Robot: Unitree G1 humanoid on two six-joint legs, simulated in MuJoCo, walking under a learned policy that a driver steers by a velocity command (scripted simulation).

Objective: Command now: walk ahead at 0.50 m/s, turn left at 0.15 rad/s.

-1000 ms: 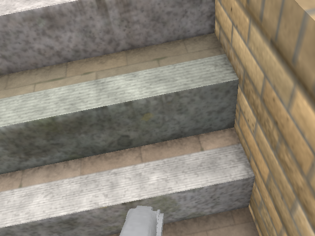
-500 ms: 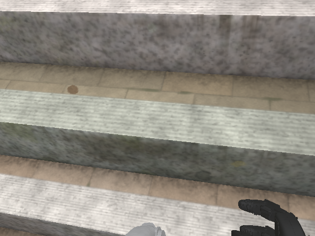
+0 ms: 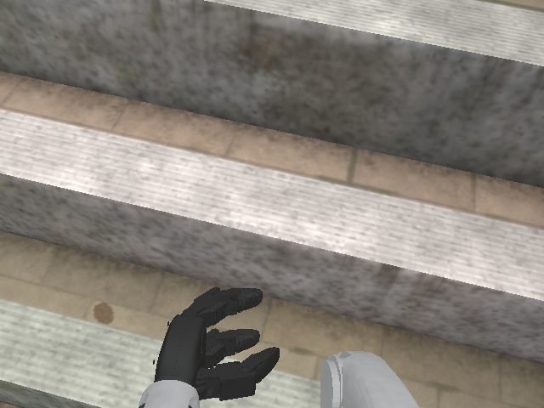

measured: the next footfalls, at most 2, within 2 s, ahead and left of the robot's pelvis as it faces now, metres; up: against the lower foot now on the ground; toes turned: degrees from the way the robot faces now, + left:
left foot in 0.52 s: +0.38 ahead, +0.29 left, +0.43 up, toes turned +16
right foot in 1.32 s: +0.64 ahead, +0.07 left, +0.63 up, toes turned -23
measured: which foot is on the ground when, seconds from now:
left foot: down 0.00-0.02, up 0.04-0.50, down 0.52-1.00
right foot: down 0.00-0.54, up 0.56-1.00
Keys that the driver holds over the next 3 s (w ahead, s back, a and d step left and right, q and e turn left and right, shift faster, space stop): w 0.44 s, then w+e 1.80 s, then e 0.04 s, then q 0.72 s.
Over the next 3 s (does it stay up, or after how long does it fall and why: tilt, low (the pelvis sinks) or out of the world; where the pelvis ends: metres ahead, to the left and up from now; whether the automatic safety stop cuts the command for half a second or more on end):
stays up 1.01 -0.14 1.00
